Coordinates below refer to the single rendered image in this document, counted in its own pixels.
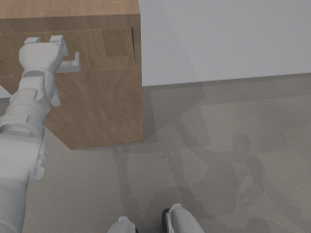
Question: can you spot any drawer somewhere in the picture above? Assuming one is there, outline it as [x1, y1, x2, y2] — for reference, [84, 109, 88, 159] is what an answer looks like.
[0, 27, 134, 76]

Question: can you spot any robot left upper arm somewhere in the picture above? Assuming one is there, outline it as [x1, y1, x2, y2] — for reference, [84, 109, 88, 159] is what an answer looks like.
[0, 133, 48, 233]

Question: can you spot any left robot forearm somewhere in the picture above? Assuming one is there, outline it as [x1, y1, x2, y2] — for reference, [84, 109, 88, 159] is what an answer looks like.
[0, 67, 55, 141]

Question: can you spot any cabinet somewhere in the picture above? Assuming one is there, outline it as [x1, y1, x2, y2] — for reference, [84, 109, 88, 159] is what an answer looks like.
[0, 0, 144, 150]

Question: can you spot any robot shin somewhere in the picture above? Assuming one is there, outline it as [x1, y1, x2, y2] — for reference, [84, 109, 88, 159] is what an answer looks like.
[118, 216, 130, 222]
[167, 203, 182, 233]

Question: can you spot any robot right shin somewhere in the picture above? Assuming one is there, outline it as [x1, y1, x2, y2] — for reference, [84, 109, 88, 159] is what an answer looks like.
[167, 203, 182, 233]

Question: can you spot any handle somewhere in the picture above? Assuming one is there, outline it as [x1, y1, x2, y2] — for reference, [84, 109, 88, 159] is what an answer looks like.
[56, 51, 82, 73]

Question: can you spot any left robot hand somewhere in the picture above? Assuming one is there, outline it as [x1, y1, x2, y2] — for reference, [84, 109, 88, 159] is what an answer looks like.
[18, 35, 69, 107]

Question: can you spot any robot left shin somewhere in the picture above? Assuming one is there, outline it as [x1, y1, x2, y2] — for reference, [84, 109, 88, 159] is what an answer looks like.
[118, 216, 130, 222]

